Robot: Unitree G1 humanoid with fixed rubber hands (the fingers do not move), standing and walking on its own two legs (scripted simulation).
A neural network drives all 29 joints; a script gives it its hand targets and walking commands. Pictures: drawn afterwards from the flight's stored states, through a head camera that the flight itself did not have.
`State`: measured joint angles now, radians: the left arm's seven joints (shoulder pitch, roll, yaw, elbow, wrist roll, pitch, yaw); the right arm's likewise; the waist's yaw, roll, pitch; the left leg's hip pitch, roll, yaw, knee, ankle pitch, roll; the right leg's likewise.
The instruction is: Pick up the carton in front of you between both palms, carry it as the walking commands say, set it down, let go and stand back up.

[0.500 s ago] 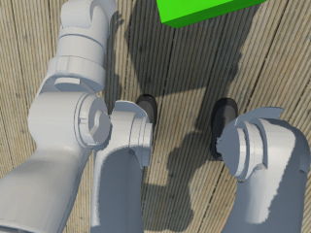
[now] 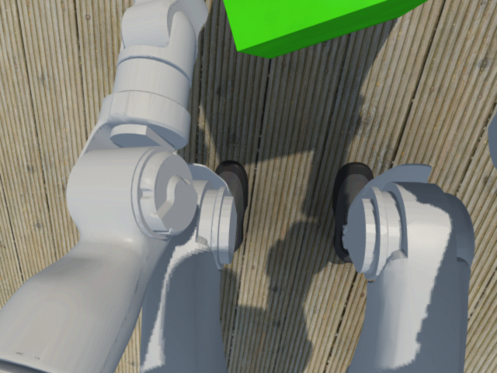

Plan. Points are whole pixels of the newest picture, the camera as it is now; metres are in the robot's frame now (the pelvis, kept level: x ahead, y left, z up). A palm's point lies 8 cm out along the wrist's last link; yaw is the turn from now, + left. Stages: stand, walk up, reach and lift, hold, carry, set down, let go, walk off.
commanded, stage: reach and lift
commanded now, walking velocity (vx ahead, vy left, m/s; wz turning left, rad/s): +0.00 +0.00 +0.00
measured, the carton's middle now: out of the picture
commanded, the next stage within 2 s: none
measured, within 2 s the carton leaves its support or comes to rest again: leaves its support in 0.30 s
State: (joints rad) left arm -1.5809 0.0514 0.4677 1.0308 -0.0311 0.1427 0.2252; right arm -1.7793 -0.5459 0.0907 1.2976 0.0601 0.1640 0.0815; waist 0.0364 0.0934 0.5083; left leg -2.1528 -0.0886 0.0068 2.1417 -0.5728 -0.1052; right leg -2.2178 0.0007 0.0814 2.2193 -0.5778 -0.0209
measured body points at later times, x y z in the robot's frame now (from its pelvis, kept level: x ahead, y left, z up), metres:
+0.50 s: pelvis +0.01 +0.00 +0.02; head +0.34 -0.09 +0.30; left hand +0.55 +0.08 -0.10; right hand +0.57 -0.22 -0.11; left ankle +0.13 +0.14 -0.34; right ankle +0.11 -0.12 -0.34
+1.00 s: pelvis +0.00 +0.02 +0.12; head +0.28 -0.05 +0.48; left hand +0.52 +0.09 +0.06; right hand +0.52 -0.21 +0.05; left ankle +0.13 +0.14 -0.34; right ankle +0.11 -0.12 -0.34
